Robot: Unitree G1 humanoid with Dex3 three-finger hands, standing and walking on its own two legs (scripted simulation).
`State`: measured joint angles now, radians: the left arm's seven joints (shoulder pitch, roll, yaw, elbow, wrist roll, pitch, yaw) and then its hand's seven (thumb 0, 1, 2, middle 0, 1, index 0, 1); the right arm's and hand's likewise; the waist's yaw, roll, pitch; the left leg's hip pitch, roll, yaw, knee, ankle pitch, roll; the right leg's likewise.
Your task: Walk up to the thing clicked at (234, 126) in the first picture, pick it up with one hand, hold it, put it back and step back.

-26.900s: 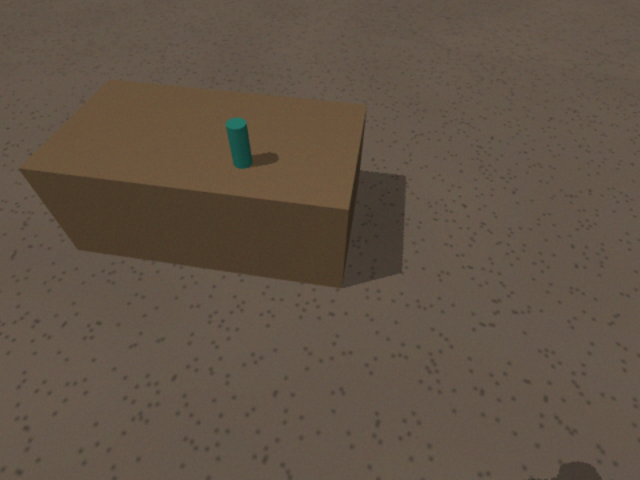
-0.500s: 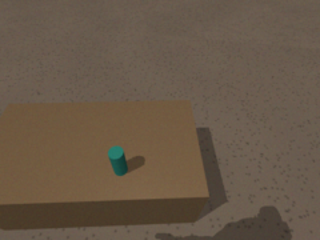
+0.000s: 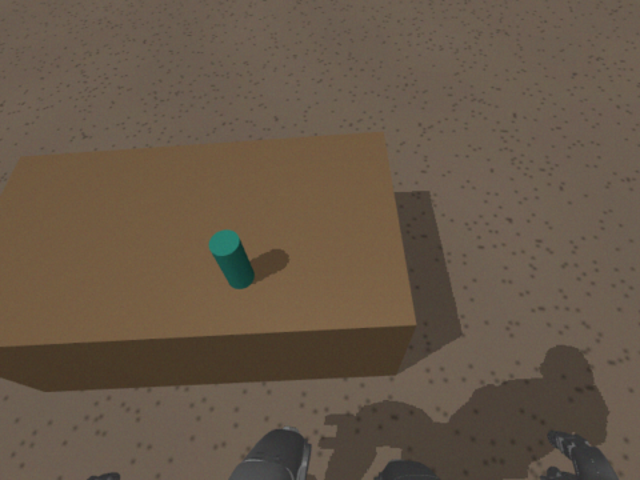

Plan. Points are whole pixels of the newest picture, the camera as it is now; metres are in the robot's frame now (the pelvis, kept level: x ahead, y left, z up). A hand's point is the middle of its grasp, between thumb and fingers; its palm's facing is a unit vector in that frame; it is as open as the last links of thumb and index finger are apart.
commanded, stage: step back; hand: left
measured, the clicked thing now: (233, 261) +0.54 +0.22 -0.27
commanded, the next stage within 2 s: none
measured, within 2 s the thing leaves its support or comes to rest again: neither
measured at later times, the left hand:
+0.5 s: hand out of the picture -0.02 +0.29 -0.15, palm faces +0.00 -0.92 -0.38, open 7.4 cm
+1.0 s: hand out of the picture -0.12 +0.29 -0.14, palm faces +0.01 -0.90 -0.43, open 7.4 cm
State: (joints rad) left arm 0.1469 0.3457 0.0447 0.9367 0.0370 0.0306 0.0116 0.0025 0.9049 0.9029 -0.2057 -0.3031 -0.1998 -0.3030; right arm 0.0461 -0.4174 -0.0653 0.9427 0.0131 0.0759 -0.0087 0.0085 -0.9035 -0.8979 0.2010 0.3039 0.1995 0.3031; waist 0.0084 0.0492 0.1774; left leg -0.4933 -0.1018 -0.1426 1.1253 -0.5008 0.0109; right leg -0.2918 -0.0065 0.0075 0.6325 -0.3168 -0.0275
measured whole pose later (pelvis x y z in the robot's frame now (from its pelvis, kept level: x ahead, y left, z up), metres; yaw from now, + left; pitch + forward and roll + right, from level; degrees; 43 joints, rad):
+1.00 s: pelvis -0.26 +0.02 -0.01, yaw +3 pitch -2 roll +1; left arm 0.09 0.39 0.06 0.76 0.03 0.04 0.02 0.00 0.90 0.90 -0.21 -0.30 -0.20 -0.30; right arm 0.19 -0.40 -0.06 0.90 -0.02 0.06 -0.01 0.01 -0.90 -0.90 0.20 0.30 0.20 0.30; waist -0.01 -0.01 0.20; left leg -0.24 -0.05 -0.03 0.66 -0.38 0.01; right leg -0.42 -0.07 0.01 0.71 -0.25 0.02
